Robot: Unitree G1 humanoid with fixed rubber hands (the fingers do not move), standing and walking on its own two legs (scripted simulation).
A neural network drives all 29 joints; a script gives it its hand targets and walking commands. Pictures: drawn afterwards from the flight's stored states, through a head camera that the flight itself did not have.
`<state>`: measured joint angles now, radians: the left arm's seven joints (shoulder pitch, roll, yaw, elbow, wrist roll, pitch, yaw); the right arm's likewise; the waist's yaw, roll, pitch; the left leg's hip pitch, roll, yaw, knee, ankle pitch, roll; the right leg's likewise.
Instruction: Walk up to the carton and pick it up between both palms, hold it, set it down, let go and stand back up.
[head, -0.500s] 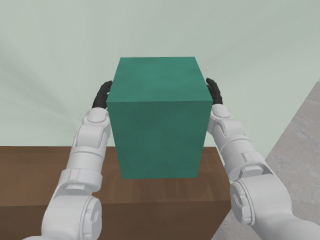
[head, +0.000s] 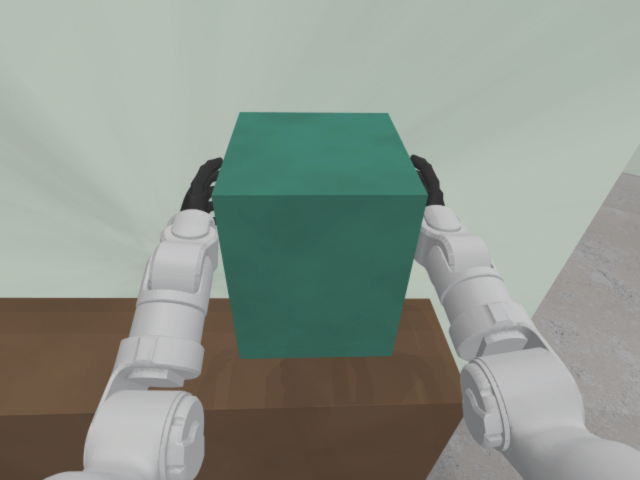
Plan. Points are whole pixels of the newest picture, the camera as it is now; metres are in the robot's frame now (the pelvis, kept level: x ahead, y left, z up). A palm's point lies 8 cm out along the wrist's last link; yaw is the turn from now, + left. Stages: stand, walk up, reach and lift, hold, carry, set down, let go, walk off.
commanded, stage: hold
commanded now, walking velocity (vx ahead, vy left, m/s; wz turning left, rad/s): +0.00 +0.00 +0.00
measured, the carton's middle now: (315, 233) +0.38 +0.00 +0.17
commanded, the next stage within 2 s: none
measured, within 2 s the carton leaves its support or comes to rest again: neither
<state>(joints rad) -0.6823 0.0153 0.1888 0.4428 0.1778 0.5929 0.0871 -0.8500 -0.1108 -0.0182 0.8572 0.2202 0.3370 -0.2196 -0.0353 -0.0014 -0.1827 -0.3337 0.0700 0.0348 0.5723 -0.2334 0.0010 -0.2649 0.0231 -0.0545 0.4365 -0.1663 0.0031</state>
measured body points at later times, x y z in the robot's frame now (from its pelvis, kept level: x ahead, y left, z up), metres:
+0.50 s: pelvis +0.00 +0.00 +0.00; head -0.08 +0.02 +0.44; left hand +0.38 +0.15 +0.21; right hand +0.39 -0.15 +0.21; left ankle +0.04 +0.11 -0.73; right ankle +0.04 -0.13 -0.73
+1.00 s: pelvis +0.00 +0.00 +0.00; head -0.08 +0.02 +0.44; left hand +0.38 +0.15 +0.21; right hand +0.39 -0.14 +0.21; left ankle +0.04 +0.11 -0.73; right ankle +0.04 -0.13 -0.73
